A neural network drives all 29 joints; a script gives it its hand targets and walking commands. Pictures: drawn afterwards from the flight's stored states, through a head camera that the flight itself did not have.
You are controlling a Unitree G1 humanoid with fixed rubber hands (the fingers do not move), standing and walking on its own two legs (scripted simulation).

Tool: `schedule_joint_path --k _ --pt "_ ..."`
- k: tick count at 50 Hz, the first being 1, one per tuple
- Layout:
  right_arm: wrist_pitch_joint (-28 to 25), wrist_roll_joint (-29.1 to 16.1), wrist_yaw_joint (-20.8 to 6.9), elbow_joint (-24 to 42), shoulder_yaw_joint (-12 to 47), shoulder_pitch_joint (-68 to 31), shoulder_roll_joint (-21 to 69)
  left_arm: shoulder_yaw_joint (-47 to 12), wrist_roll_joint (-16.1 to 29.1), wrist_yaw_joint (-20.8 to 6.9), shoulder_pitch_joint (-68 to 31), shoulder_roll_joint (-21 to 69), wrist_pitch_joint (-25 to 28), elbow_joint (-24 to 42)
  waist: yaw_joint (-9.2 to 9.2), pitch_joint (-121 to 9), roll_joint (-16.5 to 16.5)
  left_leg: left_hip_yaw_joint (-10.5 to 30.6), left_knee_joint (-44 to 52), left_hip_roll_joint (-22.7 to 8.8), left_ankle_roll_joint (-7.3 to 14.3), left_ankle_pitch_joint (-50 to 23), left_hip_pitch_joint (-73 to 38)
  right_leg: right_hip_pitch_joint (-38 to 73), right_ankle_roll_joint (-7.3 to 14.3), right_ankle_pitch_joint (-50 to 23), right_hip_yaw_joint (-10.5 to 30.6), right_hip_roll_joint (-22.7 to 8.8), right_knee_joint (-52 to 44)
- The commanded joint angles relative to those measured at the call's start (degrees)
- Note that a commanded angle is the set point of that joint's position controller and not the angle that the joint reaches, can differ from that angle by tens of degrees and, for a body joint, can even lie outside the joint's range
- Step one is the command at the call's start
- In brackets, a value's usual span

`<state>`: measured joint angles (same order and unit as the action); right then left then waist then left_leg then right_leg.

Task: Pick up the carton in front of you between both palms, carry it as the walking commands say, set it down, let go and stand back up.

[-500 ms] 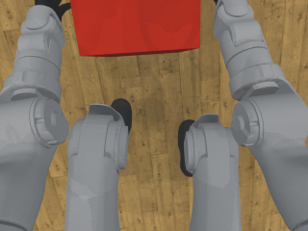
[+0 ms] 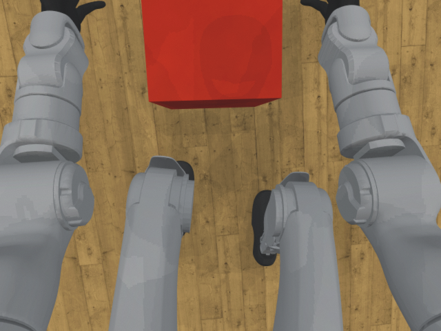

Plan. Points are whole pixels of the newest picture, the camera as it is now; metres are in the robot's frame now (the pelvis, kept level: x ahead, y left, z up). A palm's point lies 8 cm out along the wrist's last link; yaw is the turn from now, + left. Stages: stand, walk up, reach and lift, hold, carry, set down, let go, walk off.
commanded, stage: set down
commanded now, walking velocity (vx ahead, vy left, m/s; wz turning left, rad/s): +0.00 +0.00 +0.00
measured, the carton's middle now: (212, 53) +0.52 +0.08 -0.29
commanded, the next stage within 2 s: let go in 0.76 s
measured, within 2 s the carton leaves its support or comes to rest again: neither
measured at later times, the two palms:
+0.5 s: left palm out of the picture +0.50 +0.30 +0.02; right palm out of the picture +0.57 -0.09 +0.02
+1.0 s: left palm out of the picture +0.46 +0.29 +0.14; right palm out of the picture +0.52 -0.11 +0.14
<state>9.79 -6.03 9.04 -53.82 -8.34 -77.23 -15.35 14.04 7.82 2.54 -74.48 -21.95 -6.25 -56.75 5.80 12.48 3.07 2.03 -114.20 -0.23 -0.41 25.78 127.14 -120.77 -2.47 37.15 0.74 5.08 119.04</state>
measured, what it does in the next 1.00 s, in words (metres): rises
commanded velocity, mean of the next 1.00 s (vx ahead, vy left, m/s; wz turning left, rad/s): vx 0.00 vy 0.00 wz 0.00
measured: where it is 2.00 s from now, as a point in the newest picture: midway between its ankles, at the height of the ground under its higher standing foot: (221, 226)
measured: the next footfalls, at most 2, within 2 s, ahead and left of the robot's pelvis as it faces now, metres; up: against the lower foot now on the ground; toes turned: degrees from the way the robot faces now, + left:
none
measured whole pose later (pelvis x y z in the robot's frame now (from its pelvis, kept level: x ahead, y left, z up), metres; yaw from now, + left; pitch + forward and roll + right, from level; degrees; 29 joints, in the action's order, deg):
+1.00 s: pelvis +0.06 +0.02 +0.25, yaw +1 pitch +42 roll -3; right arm 9.5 6.3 5.6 -38.8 -13.7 -45.7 -6.8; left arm 18.4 -5.5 -5.7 -44.0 -14.8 -7.6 -40.2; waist 3.6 -4.3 1.7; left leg 2.2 -57.8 1.0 0.8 14.9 84.5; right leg -79.1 -2.6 22.1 3.6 3.2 59.4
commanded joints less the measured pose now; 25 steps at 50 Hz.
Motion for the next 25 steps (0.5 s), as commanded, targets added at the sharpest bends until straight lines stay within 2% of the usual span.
schedule_joint_path --k 1,6,13,19,25 --pt "-1.21 2.18 -0.68 2.59 -3.25 -11.44 -4.99 1.77 -1.97 -0.55 -12.48 -5.75 0.81 5.64 0.85 -62.62 -4.69 -5.12 10.66 1.26 -1.66 -12.64 -45.61 13.47 0.79 -6.35 -5.88 1.79 -15.54" --pt "-1.83 3.20 -1.09 3.10 -3.65 -9.77 -3.94 3.43 -3.57 -1.05 -9.08 -4.97 0.71 6.38 1.41 -66.26 -4.07 -5.21 14.76 1.82 -1.85 -15.11 -47.52 15.26 0.33 -8.27 -5.76 2.02 -19.76" --pt "-0.42 3.09 -0.89 11.79 -1.96 -8.31 -3.05 5.33 -4.04 -1.63 -4.74 -6.49 -1.02 13.26 3.31 -77.41 -0.55 -6.47 20.67 2.85 -1.55 -21.83 -54.96 25.68 -0.46 -13.90 -6.06 2.81 -25.92" --pt "1.50 3.74 -0.87 16.43 -2.14 -5.14 -2.58 5.59 -3.49 -3.00 -1.55 -6.35 -2.92 17.87 2.54 -79.54 0.20 -6.82 26.36 3.50 -1.56 -24.92 -60.02 31.78 -0.70 -16.86 -6.13 2.80 -32.08" --pt "1.50 4.76 -1.93 15.31 -3.95 -1.40 -1.85 5.72 -4.52 -4.26 1.00 -4.43 -3.21 17.86 1.41 -76.37 -1.73 -6.02 32.99 3.64 -1.88 -26.39 -65.23 33.03 -0.58 -17.52 -5.72 2.53 -39.20"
